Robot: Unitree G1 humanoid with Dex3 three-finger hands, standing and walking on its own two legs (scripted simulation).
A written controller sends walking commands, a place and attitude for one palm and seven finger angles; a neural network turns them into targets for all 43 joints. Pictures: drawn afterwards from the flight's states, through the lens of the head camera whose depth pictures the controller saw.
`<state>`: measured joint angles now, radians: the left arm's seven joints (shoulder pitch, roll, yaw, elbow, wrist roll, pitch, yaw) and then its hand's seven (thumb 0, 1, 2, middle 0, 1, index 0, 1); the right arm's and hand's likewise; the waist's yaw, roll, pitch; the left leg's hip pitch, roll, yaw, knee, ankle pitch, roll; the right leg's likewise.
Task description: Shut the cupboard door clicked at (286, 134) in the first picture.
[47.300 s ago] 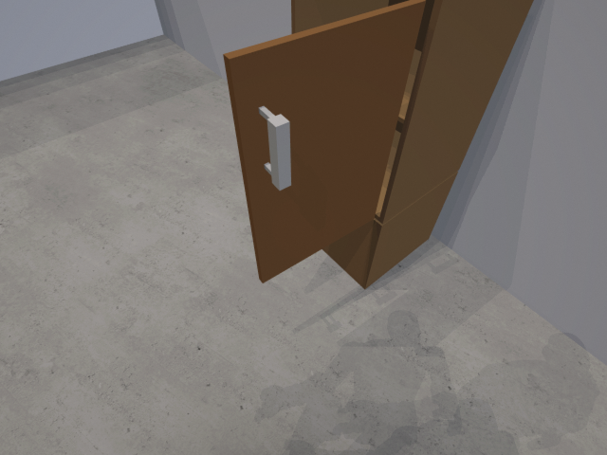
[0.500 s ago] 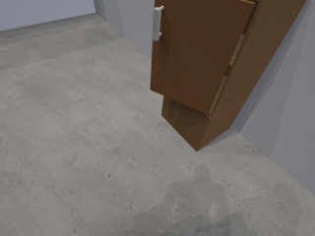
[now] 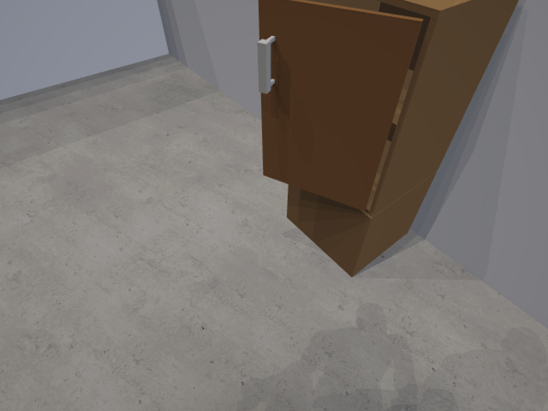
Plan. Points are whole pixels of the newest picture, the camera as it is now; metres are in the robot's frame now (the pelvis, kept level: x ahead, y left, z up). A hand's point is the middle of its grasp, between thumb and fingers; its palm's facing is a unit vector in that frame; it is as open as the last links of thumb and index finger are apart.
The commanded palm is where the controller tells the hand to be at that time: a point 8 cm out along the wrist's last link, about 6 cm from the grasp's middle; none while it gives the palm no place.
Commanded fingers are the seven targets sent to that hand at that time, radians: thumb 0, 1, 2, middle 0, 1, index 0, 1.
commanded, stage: let the arm hang, fingers relaxed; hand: left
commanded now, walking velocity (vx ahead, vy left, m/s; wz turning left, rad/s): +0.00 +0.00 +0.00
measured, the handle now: (268, 64) +0.93 +0.06 +0.09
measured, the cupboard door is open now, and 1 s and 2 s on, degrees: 24 24 24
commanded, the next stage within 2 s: look to check the result in 0.18 s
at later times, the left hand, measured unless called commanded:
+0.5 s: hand out of the picture +0.07 +0.23 -0.16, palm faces +0.00 -0.95 -0.31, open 7.4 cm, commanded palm none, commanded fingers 0.00 0.90 0.90 -0.20 -0.30 -0.20 -0.30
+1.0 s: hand out of the picture +0.10 +0.21 -0.16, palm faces +0.03 -0.95 -0.31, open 7.4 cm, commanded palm none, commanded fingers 0.00 0.90 0.90 -0.20 -0.30 -0.20 -0.30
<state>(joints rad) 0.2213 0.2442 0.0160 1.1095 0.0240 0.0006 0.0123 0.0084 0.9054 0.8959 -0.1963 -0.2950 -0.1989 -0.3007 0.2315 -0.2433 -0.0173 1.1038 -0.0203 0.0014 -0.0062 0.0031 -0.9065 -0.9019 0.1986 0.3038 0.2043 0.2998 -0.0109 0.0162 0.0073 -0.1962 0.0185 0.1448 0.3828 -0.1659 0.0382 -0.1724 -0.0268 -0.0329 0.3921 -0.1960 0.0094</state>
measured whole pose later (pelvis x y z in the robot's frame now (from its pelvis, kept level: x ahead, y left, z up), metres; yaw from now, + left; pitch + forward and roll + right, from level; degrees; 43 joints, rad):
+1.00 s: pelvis +0.04 -0.02 +0.00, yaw +3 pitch +0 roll +0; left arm 0.15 0.28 0.02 1.11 0.01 0.00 0.02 0.01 0.90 0.90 -0.20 -0.30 -0.20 -0.30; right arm 0.15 -0.29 -0.01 1.10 -0.02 0.01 -0.01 0.00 -0.91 -0.90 0.20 0.30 0.20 0.30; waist -0.02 0.00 0.03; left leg -0.14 0.02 0.09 0.35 -0.20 0.00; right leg -0.09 -0.02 -0.09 0.35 -0.25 -0.01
